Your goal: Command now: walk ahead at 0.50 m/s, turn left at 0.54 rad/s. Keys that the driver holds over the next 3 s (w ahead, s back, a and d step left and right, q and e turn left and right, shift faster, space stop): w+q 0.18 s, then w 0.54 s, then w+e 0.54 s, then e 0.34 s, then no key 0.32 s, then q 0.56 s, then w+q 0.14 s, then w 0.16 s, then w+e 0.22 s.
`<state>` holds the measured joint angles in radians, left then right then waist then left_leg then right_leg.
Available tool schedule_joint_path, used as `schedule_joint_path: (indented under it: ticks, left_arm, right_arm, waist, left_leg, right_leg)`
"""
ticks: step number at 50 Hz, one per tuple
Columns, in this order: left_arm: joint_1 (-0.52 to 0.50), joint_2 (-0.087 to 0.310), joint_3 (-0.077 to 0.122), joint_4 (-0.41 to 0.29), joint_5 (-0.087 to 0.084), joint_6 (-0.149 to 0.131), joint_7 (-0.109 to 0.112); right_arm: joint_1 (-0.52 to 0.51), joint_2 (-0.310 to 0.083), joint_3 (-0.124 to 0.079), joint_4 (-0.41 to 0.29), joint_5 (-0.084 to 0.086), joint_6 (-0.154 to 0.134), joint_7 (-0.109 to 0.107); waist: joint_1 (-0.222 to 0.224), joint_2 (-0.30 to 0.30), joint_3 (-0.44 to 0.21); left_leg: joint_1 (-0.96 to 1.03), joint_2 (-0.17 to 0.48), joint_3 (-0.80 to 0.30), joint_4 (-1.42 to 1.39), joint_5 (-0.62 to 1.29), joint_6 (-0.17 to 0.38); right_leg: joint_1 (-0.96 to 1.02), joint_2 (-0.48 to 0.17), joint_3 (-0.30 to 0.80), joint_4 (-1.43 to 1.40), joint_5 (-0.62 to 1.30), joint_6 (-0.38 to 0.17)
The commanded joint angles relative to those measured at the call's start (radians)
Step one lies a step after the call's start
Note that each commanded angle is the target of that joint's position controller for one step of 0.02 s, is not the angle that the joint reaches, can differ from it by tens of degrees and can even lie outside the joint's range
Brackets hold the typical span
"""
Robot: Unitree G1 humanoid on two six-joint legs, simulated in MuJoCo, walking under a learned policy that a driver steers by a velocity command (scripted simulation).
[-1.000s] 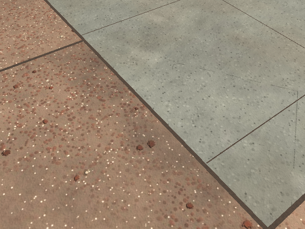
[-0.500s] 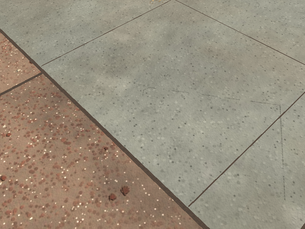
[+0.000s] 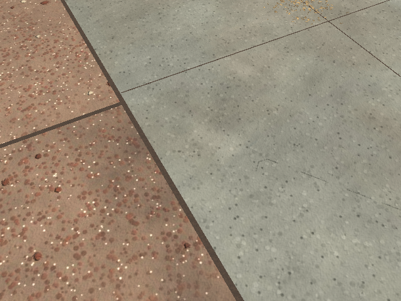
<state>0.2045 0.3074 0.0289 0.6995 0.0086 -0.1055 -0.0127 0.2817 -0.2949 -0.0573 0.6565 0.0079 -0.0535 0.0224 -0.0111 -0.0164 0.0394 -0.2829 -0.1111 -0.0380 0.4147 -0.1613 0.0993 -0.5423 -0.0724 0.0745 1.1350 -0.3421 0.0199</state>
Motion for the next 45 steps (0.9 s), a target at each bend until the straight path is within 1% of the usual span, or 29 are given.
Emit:
schedule_joint_path:
  ticks: [1,4,7,10,11,12,13,14,15,16,17,18,19,21,24,27,30,32,35,36,37,38,39,40,41,42,43,44,45]
  left_arm:
    - [0.030,0.081,0.022,-0.061,0.010,0.008,0.011]
    - [-0.098,0.043,0.004,-0.089,0.008,0.006,0.011]
    - [-0.179,0.064,0.012,-0.108,-0.013,-0.004,0.001]
    - [-0.147,0.113,0.037,-0.104,-0.020,-0.015,-0.006]
    - [-0.109,0.119,0.044,-0.093,-0.020,-0.020,-0.008]
    - [-0.041,0.127,0.054,-0.073,-0.014,-0.023,-0.006]
    - [0.055,0.157,0.067,-0.062,0.001,-0.030,-0.001]
    - [0.158,0.225,0.080,-0.057,0.014,-0.027,0.002]
    - [0.240,0.274,0.101,0.003,0.001,-0.012,-0.013]
    - [0.200,0.178,0.079,-0.022,-0.015,-0.012,-0.016]
    - [0.151,0.133,0.065,-0.026,-0.012,-0.007,-0.012]
    - [0.113,0.112,0.055,-0.029,-0.001,-0.004,-0.012]
    - [0.087,0.093,0.048,-0.022,0.003,-0.002,-0.010]
    - [0.083,0.068,0.040,-0.009,0.001,-0.006,-0.005]
    - [0.114,0.101,0.048,0.021,-0.014,-0.008,0.000]
    - [0.132,0.128,0.054,0.045,-0.019,0.004,0.005]
    - [0.164,0.141,0.053,0.073,-0.028,0.014,0.006]
    - [0.199,0.147,0.053,0.095,-0.032,0.022,0.005]
    - [0.215,0.162,0.058,0.118,-0.036,0.038,0.009]
    - [0.209,0.171,0.061,0.122,-0.036,0.043,0.012]
    - [0.197,0.177,0.062,0.122,-0.039,0.048,0.014]
    - [0.190,0.167,0.057,0.121,-0.039,0.050,0.015]
    - [0.172,0.128,0.039,0.098,-0.023,0.046,0.015]
    - [0.266,0.016,0.004,0.067,-0.013,0.029,0.013]
    - [0.252,0.071,0.016,0.082,-0.031,0.014,0.011]
    - [0.175,0.139,0.040,0.062,-0.056,0.011,0.008]
    - [0.125,0.133,0.040,0.051,-0.055,0.014,0.009]
    - [0.100,0.119,0.043,0.049,-0.043,0.021,0.011]
    - [0.116,0.105,0.047,0.056,-0.037,0.035,0.013]
  right_arm:
    - [-0.045,-0.149,-0.041,-0.070,0.001,-0.016,-0.019]
    - [-0.012,-0.170,-0.049,-0.047,0.011,-0.006,-0.035]
    - [0.051,-0.182,-0.054,-0.022,0.018,0.006,-0.038]
    - [0.051,-0.163,-0.051,-0.016,0.018,0.009,-0.041]
    - [0.043,-0.154,-0.049,-0.015,0.014,0.010,-0.040]
    - [0.046,-0.127,-0.041,-0.013,0.009,0.011,-0.039]
    - [0.061,-0.076,-0.022,-0.016,0.002,0.008,-0.034]
    - [0.163,0.000,0.003,-0.026,-0.016,0.003,-0.032]
    - [0.253,-0.014,0.006,-0.034,0.028,-0.008,-0.031]
    - [0.178,-0.115,-0.015,-0.015,0.040,-0.007,-0.036]
    - [0.055,-0.145,-0.024,-0.036,0.030,-0.005,-0.036]
    - [-0.011,-0.135,-0.021,-0.050,0.010,-0.004,-0.038]
    - [-0.036,-0.117,-0.021,-0.062,0.000,-0.008,-0.035]
    - [-0.014,-0.084,-0.016,-0.055,0.003,-0.009,-0.026]
    - [-0.059,-0.044,-0.001,-0.065,-0.004,-0.009,-0.022]
    - [-0.148,-0.017,0.013,-0.081,-0.004,-0.019,-0.015]
    - [-0.232,-0.014,0.016,-0.093,0.005,-0.027,-0.003]
    - [-0.282,-0.019,0.014,-0.108,0.011,-0.031,0.005]
    - [-0.319,-0.037,0.007,-0.128,0.014,-0.038,0.018]
    - [-0.301,-0.048,0.002,-0.126,0.013,-0.039,0.020]
    - [-0.246,-0.067,-0.009,-0.113,0.008,-0.042,0.018]
    - [-0.122,-0.104,-0.031,-0.076,0.002,-0.042,0.010]
    - [0.050,-0.162,-0.053,-0.043,-0.011,-0.039,-0.002]
    - [0.150,-0.262,-0.076,-0.030,-0.027,-0.029,-0.010]
    - [0.172,-0.185,-0.058,-0.021,-0.018,-0.024,-0.010]
    - [0.113,-0.139,-0.040,-0.015,-0.010,-0.025,-0.011]
    - [0.048,-0.108,-0.030,-0.016,-0.008,-0.027,-0.010]
    - [-0.007,-0.076,-0.020,-0.011,-0.010,-0.031,-0.005]
    - [-0.044,-0.057,-0.016,-0.008,-0.016,-0.041,-0.003]
  waist:
    - [0.041,0.058,-0.049]
    - [-0.012,0.091,-0.041]
    - [-0.053,0.116,-0.060]
    - [-0.023,0.147,-0.070]
    - [-0.002,0.157,-0.072]
    - [0.031,0.156,-0.090]
    - [0.075,0.114,-0.167]
    - [0.061,-0.102,-0.303]
    - [0.038,-0.392,-0.331]
    - [0.075,-0.195,-0.213]
    - [0.088,-0.102,-0.115]
    - [0.079,-0.041,-0.067]
    - [0.059,-0.049,-0.038]
    - [0.030,-0.103,-0.047]
    - [0.036,-0.082,-0.037]
    - [0.063,-0.063,-0.023]
    - [0.093,-0.065,-0.005]
    - [0.109,-0.064,0.007]
    - [0.097,-0.070,0.021]
    - [0.078,-0.074,0.010]
    - [0.036,-0.072,-0.019]
    - [-0.029,-0.052,-0.097]
    - [-0.108,-0.010,-0.228]
    - [-0.093,0.232,-0.379]
    - [-0.114,0.242,-0.409]
    - [-0.104,0.177,-0.244]
    - [-0.074,0.138,-0.159]
    - [-0.045,0.115,-0.092]
    - [-0.011,0.134,-0.061]
  left_leg:
    - [0.009,0.234,-0.229,-0.192,0.320,0.206]
    - [-0.053,0.167,-0.161,-0.165,0.214,0.145]
    - [-0.006,0.190,-0.229,-0.126,0.089,0.113]
    - [0.087,0.246,-0.330,-0.040,0.005,0.081]
    - [0.099,0.254,-0.341,-0.005,0.009,0.069]
    - [0.098,0.231,-0.329,0.055,0.040,0.049]
    - [0.064,0.177,-0.276,0.227,0.041,0.014]
    - [-0.109,0.074,-0.180,0.542,-0.265,-0.039]
    - [-0.422,0.017,-0.114,0.816,-0.451,-0.078]
    - [-0.504,0.067,-0.165,0.908,-0.376,-0.082]
    - [-0.516,0.103,-0.134,0.908,-0.283,-0.077]
    - [-0.481,0.133,-0.108,0.866,-0.225,-0.076]
    - [-0.460,0.162,-0.102,0.803,-0.181,-0.075]
    - [-0.388,0.191,-0.072,0.722,-0.142,-0.079]
    - [-0.406,0.202,-0.033,0.583,-0.108,-0.097]
    - [-0.387,0.203,-0.010,0.389,0.033,-0.108]
    - [-0.322,0.178,0.019,0.236,0.152,-0.113]
    - [-0.299,0.164,0.028,0.182,0.173,-0.106]
    - [-0.284,0.151,0.027,0.117,0.111,-0.070]
    - [-0.243,0.142,0.034,0.097,0.086,-0.055]
    - [-0.135,0.121,0.049,0.061,0.083,-0.036]
    - [0.056,0.104,0.062,0.031,0.101,-0.010]
    - [0.340,0.220,-0.047,0.073,0.121,0.041]
    - [0.704,0.492,-0.458,0.039,0.003,0.179]
    - [0.675,0.532,-0.647,-0.073,-0.129,0.205]
    - [0.545,0.498,-0.505,-0.099,-0.162,0.161]
    - [0.417,0.453,-0.379,-0.129,-0.128,0.132]
    - [0.306,0.412,-0.292,-0.171,-0.079,0.117]
    - [0.220,0.381,-0.216,-0.211,-0.027,0.101]
  right_leg:
    - [-0.053,-0.016,-0.031,-0.138,0.084,0.059]
    - [0.032,0.029,-0.049,-0.406,0.313,0.075]
    - [0.090,0.071,-0.029,-0.553,0.414,0.069]
    - [0.121,0.055,0.012,-0.610,0.346,0.028]
    - [0.161,0.051,0.001,-0.622,0.319,0.006]
    - [0.247,0.054,-0.020,-0.647,0.298,-0.021]
    - [0.407,-0.015,0.035,-0.649,0.267,-0.066]
    - [0.674,-0.206,0.295,-0.655,0.232,-0.154]
    - [0.821,-0.349,0.780,-0.829,-0.131,-0.302]
    - [0.745,-0.314,0.763,-0.881,-0.305,-0.273]
    - [0.640,-0.274,0.585,-0.873,-0.231,-0.234]
    - [0.536,-0.225,0.455,-0.874,-0.081,-0.222]
    - [0.477,-0.188,0.373,-0.885,0.028,-0.224]
    - [0.432,-0.140,0.270,-0.917,0.157,-0.220]
    - [0.432,-0.149,0.194,-0.954,0.297,-0.250]
    - [0.439,-0.136,0.118,-0.977,0.345,-0.241]
    - [0.435,-0.119,0.057,-0.973,0.364,-0.220]
    - [0.460,-0.136,0.056,-0.962,0.370,-0.214]
    - [0.535,-0.175,0.069,-0.921,0.424,-0.196]
    - [0.553,-0.181,0.066,-0.892,0.484,-0.186]
    - [0.542,-0.166,0.055,-0.820,0.611,-0.171]
    - [0.501,-0.121,0.024,-0.678,0.719,-0.149]
    - [0.339,-0.073,-0.007,-0.442,0.584,-0.114]
    - [-0.051,0.079,-0.077,-0.055,0.080,-0.038]
    - [-0.167,0.091,0.048,0.093,-0.230,-0.037]
    - [-0.233,0.042,0.060,0.140,-0.166,-0.043]
    - [-0.218,-0.001,0.032,0.113,-0.082,-0.042]
    - [-0.192,-0.026,0.024,0.066,-0.022,-0.035]
    - [-0.135,-0.050,0.031,0.032,0.028,-0.028]
